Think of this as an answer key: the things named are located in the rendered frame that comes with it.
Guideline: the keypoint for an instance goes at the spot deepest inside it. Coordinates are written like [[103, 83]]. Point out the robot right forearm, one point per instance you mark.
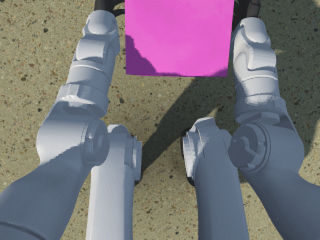
[[255, 77]]

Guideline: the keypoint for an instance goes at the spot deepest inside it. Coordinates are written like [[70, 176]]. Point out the robot left upper arm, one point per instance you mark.
[[39, 205]]

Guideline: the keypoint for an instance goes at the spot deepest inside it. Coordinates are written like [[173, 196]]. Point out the carton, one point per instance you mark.
[[178, 38]]

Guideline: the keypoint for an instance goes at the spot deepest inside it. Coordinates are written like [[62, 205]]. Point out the robot right upper arm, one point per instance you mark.
[[270, 157]]

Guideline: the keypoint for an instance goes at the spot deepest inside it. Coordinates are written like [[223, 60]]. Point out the robot left forearm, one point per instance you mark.
[[91, 71]]

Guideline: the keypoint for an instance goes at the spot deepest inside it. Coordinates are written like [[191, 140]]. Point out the right robot shin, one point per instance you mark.
[[210, 121]]

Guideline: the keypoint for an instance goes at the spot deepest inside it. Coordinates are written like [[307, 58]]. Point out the robot right foot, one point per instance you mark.
[[184, 134]]

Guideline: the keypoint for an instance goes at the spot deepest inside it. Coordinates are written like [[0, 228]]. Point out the left robot hand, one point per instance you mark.
[[108, 5]]

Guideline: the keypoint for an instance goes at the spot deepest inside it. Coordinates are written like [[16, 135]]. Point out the right robot hand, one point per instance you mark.
[[245, 9]]

